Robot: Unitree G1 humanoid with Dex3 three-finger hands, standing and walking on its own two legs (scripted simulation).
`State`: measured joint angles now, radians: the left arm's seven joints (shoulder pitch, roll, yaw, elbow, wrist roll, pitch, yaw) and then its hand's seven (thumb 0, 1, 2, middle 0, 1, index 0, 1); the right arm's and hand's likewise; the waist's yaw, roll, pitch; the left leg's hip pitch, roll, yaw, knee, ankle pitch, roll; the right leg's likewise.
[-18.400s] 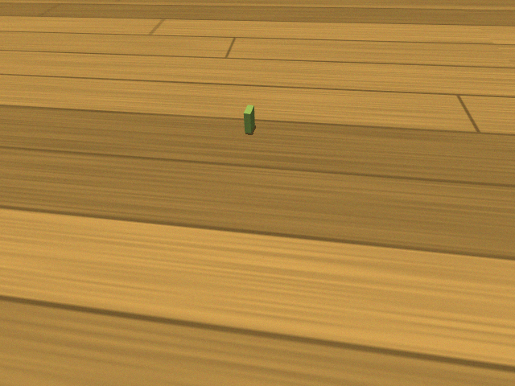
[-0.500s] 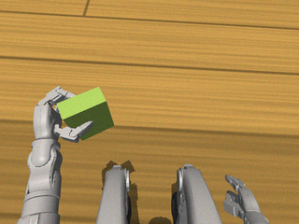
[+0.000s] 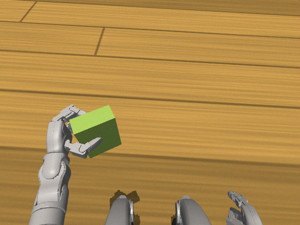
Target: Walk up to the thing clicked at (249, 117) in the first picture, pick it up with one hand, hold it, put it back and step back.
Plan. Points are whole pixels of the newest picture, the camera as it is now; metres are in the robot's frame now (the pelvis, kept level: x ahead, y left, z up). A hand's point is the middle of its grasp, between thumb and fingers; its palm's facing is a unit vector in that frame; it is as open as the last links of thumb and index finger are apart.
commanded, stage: lift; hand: left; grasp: from the side
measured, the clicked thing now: (98, 133) +0.36 +0.16 +0.01
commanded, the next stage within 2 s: hold in 0.78 s
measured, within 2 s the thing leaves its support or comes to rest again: neither
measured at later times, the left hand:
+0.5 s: hand (83, 119) +0.36 +0.18 +0.09, palm faces +0.11 -0.99 -0.01, open 9.0 cm
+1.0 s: hand (84, 112) +0.36 +0.17 +0.11, palm faces +0.09 -1.00 +0.01, open 9.0 cm
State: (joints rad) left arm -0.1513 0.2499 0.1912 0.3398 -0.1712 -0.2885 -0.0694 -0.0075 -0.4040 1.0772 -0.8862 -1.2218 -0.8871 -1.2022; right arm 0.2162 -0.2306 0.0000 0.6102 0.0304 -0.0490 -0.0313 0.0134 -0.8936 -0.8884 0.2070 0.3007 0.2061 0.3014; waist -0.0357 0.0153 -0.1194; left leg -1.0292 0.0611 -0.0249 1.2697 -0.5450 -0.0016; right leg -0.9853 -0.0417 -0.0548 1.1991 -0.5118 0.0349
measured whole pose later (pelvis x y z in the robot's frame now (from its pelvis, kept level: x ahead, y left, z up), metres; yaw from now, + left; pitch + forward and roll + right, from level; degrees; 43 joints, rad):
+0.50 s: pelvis +0.02 -0.01 +0.05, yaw +0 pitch +12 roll -2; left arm -0.14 0.22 0.18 0.40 -0.18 -0.33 -0.08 -0.01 -0.40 1.08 -0.88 -1.23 -0.88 -1.21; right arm 0.23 -0.22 0.00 0.63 0.02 -0.04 -0.03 0.01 -0.90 -0.89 0.21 0.30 0.21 0.30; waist -0.03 0.01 -0.07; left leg -0.75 0.06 -0.01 1.02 -0.48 -0.01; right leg -0.72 -0.04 -0.05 0.96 -0.45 0.03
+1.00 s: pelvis +0.03 -0.01 +0.06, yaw +0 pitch +8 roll -2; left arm -0.14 0.20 0.19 0.44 -0.19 -0.34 -0.12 -0.01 -0.40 1.08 -0.87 -1.24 -0.87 -1.22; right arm 0.23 -0.22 -0.01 0.65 0.01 -0.01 -0.04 0.01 -0.90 -0.89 0.21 0.30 0.21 0.30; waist -0.02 0.01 -0.05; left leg -0.61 0.06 0.00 0.91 -0.44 -0.02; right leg -0.58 -0.03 -0.05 0.86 -0.42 0.02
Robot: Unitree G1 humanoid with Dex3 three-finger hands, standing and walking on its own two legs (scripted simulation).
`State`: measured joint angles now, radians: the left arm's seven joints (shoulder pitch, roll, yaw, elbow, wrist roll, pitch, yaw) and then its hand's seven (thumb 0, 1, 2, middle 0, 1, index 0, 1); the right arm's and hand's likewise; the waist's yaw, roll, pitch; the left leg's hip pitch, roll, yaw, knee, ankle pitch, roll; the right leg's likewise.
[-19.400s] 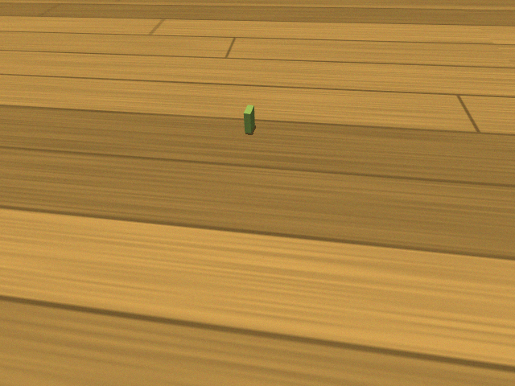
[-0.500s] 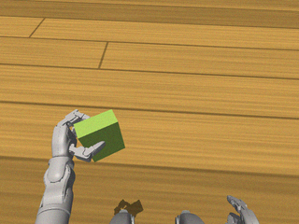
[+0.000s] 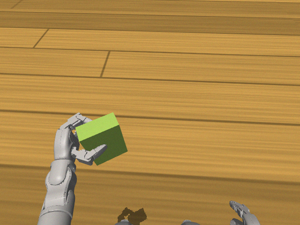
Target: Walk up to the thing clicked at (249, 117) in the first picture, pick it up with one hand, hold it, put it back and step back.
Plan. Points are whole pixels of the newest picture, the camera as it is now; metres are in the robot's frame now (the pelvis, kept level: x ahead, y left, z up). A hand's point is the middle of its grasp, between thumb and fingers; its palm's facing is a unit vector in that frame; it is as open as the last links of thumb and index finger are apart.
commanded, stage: hold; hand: left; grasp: from the side
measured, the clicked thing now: (104, 140) +0.34 +0.15 +0.03
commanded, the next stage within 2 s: none
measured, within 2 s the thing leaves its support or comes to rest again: neither
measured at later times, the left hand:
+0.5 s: hand (87, 139) +0.32 +0.18 +0.06, palm faces +0.09 -1.00 +0.01, open 9.0 cm
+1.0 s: hand (86, 142) +0.32 +0.18 +0.06, palm faces +0.09 -1.00 +0.00, open 9.0 cm
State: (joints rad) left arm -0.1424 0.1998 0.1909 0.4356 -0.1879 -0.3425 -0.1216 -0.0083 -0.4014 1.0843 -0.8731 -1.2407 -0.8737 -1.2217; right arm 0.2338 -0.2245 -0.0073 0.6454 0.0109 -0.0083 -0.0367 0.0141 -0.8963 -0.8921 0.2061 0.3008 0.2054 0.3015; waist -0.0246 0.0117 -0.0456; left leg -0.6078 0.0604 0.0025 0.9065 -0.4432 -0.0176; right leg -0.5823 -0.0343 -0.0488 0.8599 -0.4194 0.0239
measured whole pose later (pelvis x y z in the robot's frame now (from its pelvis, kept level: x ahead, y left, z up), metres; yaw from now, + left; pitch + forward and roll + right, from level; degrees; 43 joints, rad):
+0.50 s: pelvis +0.00 +0.00 +0.01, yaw +0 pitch +6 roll -1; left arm -0.12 0.19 0.18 0.42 -0.18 -0.33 -0.10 -0.01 -0.40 1.08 -0.87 -1.24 -0.87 -1.22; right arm 0.22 -0.22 0.00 0.65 0.01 -0.01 -0.04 0.01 -0.90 -0.89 0.21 0.30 0.21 0.30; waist -0.02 0.01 -0.03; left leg -0.53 0.06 0.01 0.84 -0.41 -0.02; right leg -0.51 -0.04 -0.05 0.79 -0.39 0.03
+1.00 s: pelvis -0.01 +0.00 +0.01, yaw +0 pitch +5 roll -1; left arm -0.12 0.19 0.17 0.43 -0.18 -0.35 -0.10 -0.01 -0.40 1.08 -0.87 -1.24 -0.87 -1.23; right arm 0.22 -0.22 0.00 0.66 0.01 -0.02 -0.03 0.01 -0.90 -0.90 0.21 0.30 0.21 0.30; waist -0.02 0.01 -0.02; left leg -0.52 0.05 0.01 0.83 -0.40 -0.01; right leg -0.49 -0.04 -0.05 0.78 -0.37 0.03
